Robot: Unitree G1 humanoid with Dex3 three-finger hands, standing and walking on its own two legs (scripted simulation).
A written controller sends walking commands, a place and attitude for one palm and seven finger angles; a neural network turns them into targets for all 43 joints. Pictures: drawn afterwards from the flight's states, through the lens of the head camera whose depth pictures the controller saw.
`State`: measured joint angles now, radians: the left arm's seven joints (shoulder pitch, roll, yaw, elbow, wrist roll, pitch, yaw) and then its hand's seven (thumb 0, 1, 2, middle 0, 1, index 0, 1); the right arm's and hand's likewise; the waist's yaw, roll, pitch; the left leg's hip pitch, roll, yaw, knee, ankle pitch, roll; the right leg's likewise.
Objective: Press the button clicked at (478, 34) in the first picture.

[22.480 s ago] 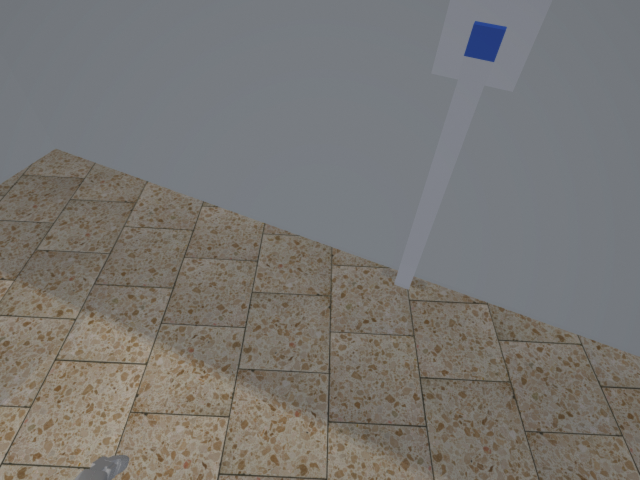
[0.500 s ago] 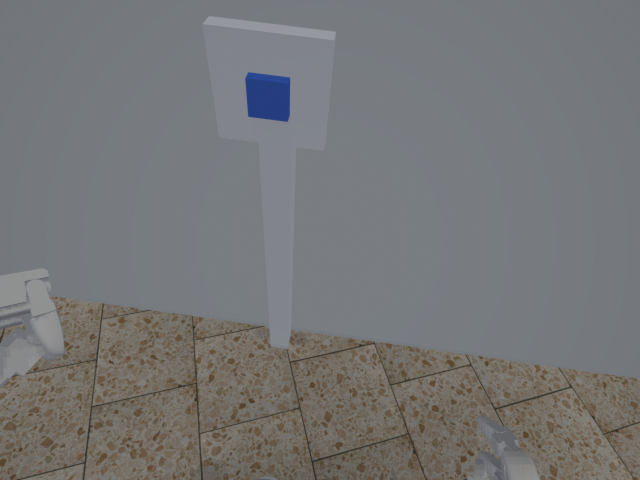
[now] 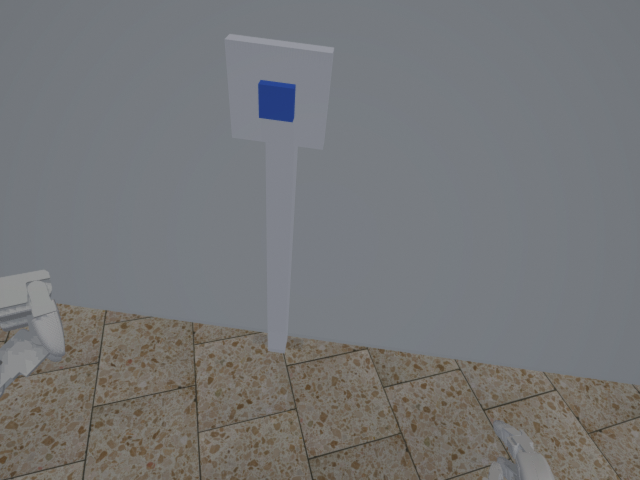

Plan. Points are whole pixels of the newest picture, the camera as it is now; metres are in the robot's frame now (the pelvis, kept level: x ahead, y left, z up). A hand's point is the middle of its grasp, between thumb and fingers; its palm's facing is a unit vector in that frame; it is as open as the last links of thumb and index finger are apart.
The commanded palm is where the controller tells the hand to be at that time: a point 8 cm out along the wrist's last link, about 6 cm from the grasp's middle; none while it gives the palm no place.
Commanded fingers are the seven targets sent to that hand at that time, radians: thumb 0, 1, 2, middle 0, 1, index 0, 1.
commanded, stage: stop stepping back and stand still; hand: left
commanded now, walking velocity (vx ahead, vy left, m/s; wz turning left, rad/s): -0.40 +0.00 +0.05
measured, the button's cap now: (277, 100) +0.68 +0.14 +0.17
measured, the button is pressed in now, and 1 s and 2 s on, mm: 0 0 0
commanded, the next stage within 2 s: let the arm hang, fingers relaxed in 1.64 s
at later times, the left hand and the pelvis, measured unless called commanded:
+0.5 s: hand out of the picture +0.06 +0.28 +0.18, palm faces +0.48 -0.82 -0.32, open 3.1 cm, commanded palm +0.01 +0.30 +0.19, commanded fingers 0.00 0.90 0.90 -1.30 -1.50 -1.30 -1.50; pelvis -0.12 +0.02 +0.01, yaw +0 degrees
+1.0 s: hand out of the picture +0.05 +0.25 +0.16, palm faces +0.41 -0.81 -0.43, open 3.1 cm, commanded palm +0.00 +0.29 +0.19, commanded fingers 0.00 0.90 0.90 -1.30 -1.50 -1.30 -1.50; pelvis -0.13 +0.01 +0.02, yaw +0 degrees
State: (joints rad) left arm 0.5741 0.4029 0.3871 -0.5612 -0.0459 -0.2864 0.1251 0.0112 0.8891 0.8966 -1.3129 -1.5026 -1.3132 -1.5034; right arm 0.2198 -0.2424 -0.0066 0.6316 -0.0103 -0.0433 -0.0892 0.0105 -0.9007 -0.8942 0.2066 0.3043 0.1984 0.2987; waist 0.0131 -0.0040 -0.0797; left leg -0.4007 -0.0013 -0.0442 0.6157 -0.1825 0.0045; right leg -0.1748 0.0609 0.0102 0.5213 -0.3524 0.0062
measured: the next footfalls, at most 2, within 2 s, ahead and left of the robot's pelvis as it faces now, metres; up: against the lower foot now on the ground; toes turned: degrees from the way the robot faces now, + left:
right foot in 0.30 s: -0.15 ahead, -0.10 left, +0.00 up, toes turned -5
left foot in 0.52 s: -0.08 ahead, +0.15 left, +0.00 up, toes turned +5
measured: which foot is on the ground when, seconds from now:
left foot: down 0.00-0.30, up 0.32-0.50, down 0.52-0.80, up 0.82-1.00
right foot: down 0.00-0.00, up 0.02-0.28, down 0.30-0.56, up 0.58-0.76, down 0.78-1.00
